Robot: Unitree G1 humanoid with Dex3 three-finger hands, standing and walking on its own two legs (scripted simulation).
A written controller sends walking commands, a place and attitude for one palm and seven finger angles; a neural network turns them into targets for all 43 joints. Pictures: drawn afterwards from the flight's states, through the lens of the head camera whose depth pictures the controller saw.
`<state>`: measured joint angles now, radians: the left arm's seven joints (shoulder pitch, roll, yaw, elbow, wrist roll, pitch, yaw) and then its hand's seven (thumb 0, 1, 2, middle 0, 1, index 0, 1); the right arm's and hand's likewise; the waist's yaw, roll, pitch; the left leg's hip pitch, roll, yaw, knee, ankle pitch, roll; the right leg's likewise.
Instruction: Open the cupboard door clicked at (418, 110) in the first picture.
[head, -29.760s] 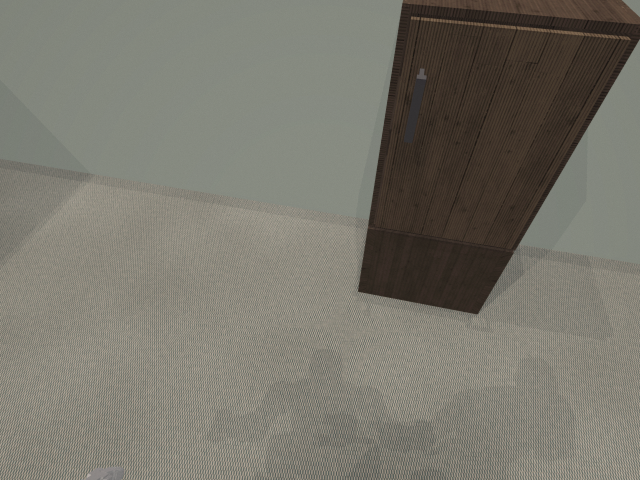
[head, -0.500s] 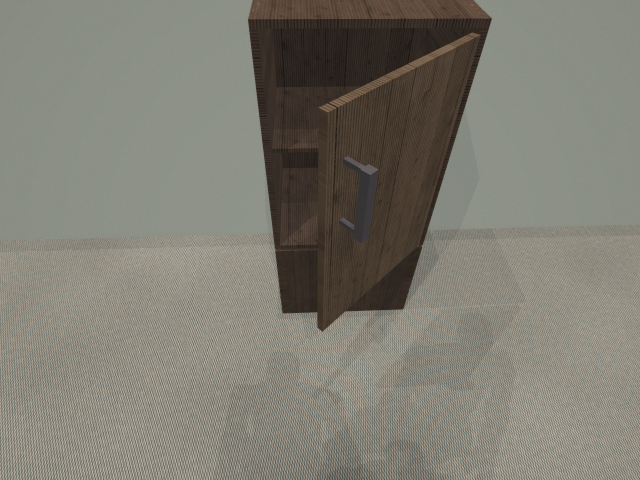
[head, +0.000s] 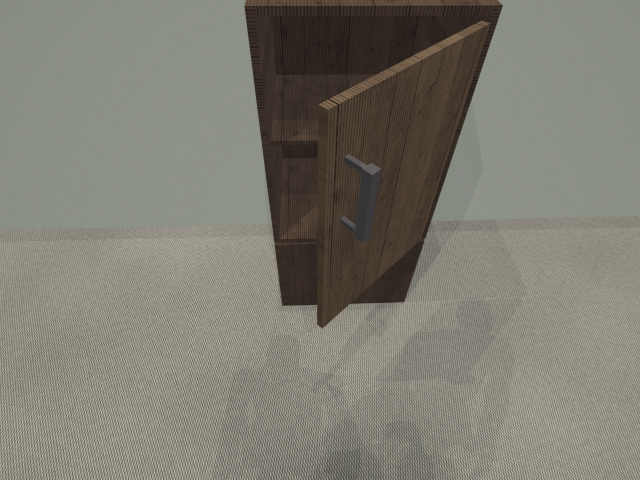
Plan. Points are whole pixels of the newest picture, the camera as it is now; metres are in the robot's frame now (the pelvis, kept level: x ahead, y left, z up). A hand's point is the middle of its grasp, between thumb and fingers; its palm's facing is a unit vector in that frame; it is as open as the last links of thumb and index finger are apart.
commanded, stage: look to check the result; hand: left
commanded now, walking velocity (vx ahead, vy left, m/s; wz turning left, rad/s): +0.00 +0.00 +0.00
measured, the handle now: (357, 200) +0.52 -0.03 +0.04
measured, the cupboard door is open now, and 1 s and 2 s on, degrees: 42 42 42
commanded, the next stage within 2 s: walk to a spot facing it in 0.16 s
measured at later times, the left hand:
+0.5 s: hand out of the picture +0.01 +0.16 -0.18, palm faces +0.00 -0.98 -0.18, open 7.3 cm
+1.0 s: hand out of the picture +0.10 +0.15 -0.16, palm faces -0.24 -0.93 -0.27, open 7.4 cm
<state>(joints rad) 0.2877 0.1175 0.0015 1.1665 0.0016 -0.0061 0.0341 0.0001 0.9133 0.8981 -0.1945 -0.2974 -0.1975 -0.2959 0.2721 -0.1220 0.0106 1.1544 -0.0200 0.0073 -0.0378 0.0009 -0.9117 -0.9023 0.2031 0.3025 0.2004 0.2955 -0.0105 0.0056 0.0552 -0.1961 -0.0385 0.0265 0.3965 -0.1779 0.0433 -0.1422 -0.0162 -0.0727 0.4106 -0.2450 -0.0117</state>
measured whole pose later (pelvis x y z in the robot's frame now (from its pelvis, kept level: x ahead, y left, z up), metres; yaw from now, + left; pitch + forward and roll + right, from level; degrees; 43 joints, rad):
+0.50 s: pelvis +0.01 +0.00 -0.01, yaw -4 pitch -1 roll +0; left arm 0.28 0.13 0.04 1.12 0.01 0.03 0.02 0.00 0.91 0.90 -0.20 -0.30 -0.20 -0.30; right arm 0.24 -0.14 -0.02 1.12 -0.02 0.03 -0.05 0.00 -0.91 -0.90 0.20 0.30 0.20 0.30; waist 0.00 0.00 0.07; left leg -0.21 -0.01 0.09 0.47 -0.25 0.04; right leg -0.19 0.01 -0.01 0.49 -0.29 -0.02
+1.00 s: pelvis +0.01 -0.03 +0.00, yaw -19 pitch +1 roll +2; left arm 0.25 0.18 0.07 0.96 0.02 0.03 0.02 0.00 0.91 0.90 -0.20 -0.30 -0.20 -0.30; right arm 0.04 -0.23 -0.06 0.91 -0.01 0.06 -0.04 0.00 -0.91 -0.90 0.20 0.30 0.20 0.30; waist 0.04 0.00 0.10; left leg -0.46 0.02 -0.04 1.05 -0.41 -0.06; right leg -0.24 0.09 0.13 0.47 -0.25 -0.07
